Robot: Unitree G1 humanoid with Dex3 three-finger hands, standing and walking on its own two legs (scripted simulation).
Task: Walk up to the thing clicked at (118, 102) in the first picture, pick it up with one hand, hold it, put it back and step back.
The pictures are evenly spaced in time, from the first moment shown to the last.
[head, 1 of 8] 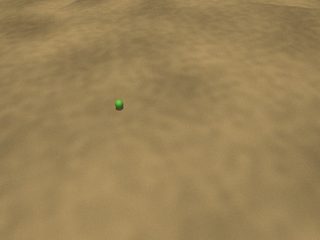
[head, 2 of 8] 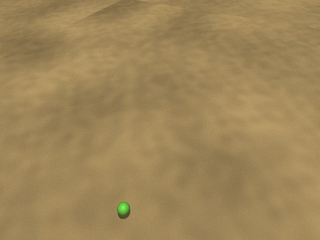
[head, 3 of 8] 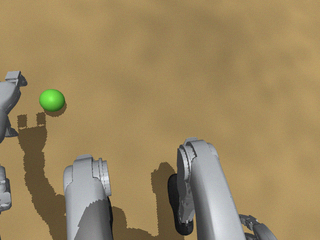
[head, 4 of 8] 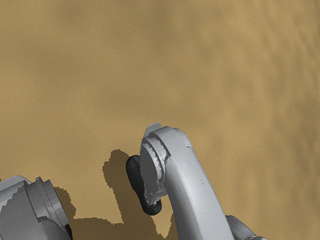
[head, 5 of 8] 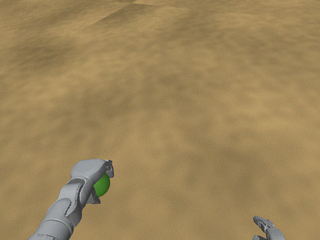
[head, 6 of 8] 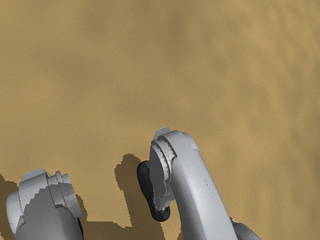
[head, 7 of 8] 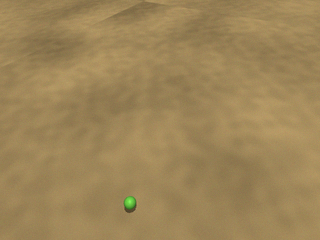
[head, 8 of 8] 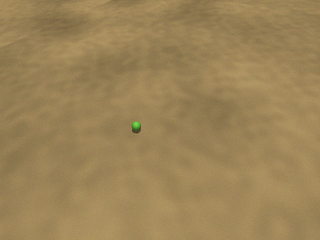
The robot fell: no
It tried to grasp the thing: yes
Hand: left
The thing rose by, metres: 0.68
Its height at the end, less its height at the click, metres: +0.00
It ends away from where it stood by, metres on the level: 0.01
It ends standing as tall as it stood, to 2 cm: yes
